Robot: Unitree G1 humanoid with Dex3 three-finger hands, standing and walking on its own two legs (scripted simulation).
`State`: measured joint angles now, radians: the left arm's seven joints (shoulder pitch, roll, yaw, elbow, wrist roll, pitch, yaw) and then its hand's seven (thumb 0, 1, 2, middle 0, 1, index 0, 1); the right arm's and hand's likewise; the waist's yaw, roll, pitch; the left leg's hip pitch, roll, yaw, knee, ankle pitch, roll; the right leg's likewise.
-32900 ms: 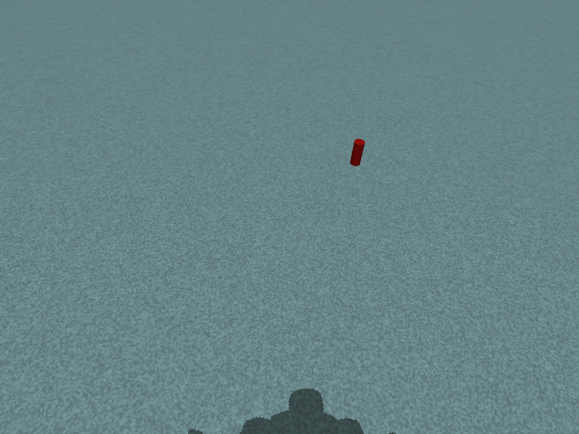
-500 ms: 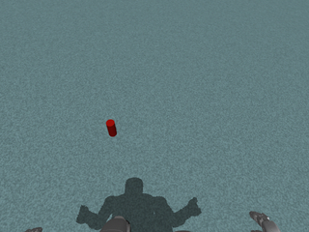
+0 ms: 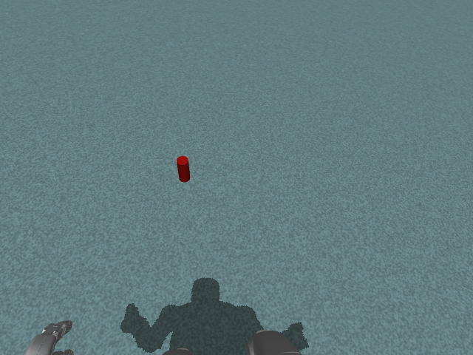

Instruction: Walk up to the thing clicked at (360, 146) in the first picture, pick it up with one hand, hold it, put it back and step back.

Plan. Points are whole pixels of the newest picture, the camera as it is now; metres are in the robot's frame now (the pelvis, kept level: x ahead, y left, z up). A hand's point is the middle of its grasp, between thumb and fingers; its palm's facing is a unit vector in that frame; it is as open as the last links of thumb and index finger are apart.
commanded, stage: step back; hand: left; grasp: from the side
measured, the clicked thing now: (183, 169) +0.98 +0.21 -0.69
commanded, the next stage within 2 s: stand in 1.08 s
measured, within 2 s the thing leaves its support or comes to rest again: neither
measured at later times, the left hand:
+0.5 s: hand out of the picture -0.01 +0.27 -0.15, palm faces -0.03 -0.93 -0.36, open 7.4 cm
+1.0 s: hand out of the picture +0.09 +0.26 -0.14, palm faces -0.02 -0.93 -0.36, open 7.4 cm
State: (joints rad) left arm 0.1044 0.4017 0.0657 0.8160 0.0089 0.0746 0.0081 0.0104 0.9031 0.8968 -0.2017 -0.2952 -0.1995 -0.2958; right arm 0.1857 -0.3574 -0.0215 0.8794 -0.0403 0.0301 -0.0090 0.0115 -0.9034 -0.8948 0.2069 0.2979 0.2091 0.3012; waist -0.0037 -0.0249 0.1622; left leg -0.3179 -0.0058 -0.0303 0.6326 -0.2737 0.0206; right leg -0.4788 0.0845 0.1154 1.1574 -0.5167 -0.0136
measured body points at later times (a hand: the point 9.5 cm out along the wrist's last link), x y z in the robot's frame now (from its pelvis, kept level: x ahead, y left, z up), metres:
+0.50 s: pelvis -0.06 +0.00 +0.00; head -0.05 +0.01 +0.45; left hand +0.00 +0.32 -0.12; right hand -0.01 -0.31 -0.12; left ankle -0.03 +0.11 -0.73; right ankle -0.08 -0.13 -0.72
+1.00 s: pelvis -0.02 +0.00 +0.01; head +0.01 +0.00 +0.45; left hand +0.09 +0.31 -0.12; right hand +0.06 -0.31 -0.12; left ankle -0.02 +0.10 -0.73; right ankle -0.01 -0.13 -0.73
